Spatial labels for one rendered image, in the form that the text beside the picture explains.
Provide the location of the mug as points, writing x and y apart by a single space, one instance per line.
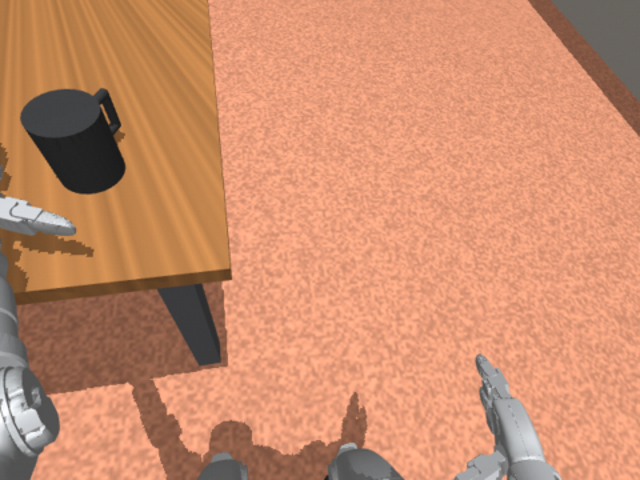
69 128

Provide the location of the right robot arm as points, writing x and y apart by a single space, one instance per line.
532 470

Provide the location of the table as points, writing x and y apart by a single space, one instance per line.
163 225

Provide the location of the left robot arm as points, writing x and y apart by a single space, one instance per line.
28 419

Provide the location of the right robot hand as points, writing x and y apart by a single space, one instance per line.
515 436

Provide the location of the left robot hand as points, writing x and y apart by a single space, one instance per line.
19 216

